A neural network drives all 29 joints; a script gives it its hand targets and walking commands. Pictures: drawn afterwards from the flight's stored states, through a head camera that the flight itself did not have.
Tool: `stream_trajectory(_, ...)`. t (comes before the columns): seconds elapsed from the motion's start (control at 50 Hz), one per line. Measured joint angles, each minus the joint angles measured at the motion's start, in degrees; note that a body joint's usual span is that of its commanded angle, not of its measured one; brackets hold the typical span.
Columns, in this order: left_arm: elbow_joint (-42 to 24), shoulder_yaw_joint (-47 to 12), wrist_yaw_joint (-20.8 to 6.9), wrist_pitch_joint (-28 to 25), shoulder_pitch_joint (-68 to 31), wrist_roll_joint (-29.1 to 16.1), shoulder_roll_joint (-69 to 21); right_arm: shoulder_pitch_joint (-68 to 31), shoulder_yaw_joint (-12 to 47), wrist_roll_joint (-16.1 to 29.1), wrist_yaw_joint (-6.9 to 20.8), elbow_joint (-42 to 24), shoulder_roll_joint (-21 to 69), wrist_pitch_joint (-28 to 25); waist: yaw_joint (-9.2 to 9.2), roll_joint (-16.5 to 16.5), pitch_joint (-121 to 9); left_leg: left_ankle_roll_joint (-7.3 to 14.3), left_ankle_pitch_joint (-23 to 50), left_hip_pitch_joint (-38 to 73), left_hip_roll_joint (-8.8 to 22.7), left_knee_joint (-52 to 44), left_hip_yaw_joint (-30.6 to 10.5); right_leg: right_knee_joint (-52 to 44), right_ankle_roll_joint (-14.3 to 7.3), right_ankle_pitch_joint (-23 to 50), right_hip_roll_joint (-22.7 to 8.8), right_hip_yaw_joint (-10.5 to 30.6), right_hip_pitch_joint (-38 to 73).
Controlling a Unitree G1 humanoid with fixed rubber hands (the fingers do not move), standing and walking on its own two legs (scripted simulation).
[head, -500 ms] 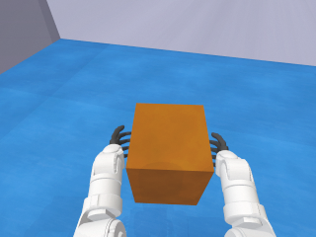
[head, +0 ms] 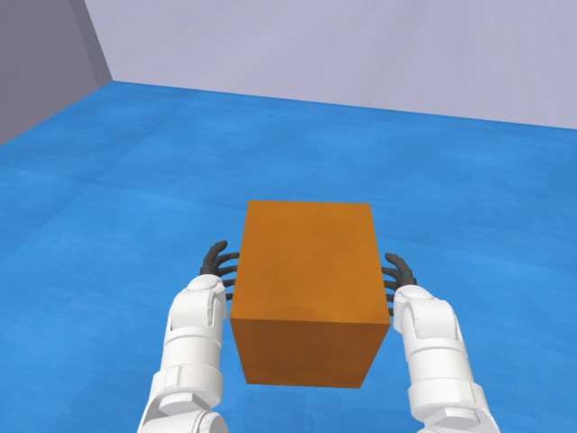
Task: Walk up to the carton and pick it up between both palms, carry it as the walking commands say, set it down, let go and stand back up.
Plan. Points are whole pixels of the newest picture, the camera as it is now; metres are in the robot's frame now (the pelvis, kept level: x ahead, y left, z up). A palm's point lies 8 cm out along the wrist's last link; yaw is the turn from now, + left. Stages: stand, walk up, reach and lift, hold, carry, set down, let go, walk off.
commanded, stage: reach and lift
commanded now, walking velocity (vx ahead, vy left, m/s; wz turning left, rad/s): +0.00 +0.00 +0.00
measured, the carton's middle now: (305, 297) +0.34 +0.00 -0.02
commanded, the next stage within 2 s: hold in 0.12 s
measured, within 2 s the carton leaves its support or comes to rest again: neither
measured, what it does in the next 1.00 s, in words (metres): stands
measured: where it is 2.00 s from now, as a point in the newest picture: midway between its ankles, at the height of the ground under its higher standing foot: outside the picture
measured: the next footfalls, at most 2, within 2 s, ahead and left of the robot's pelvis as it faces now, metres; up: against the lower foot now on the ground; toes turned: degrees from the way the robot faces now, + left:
right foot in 1.36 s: -0.04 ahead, -0.08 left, +0.00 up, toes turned -1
left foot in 1.98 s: +0.01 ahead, +0.20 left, +0.00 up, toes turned +0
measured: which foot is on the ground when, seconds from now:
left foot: down 0.00-1.00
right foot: down 0.00-1.00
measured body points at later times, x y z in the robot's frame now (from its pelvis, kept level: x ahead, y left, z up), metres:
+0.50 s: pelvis +0.00 +0.00 +0.00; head -0.04 +0.01 +0.45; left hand +0.32 +0.14 +0.04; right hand +0.30 -0.15 +0.03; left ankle +0.06 +0.14 -0.74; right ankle +0.03 -0.13 -0.74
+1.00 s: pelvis +0.00 +0.00 +0.00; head -0.05 +0.01 +0.45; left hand +0.32 +0.14 +0.04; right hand +0.30 -0.15 +0.03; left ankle +0.06 +0.14 -0.74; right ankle +0.03 -0.13 -0.74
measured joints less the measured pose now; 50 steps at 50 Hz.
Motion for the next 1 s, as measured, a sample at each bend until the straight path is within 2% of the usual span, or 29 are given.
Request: stream_trajectory(1.0, -1.57, -0.90, 0.25, 0.63, 2.10, 0.00, -0.32, 0.60, 0.22, -0.01, 0.11, -0.63, -0.02, 0.35, -0.04, 0.00, -0.32, -0.10, -0.55, -0.08, 0.00, 1.02, 0.00, 0.53, 0.16, -0.34, 0.07, 0.00, 0.15)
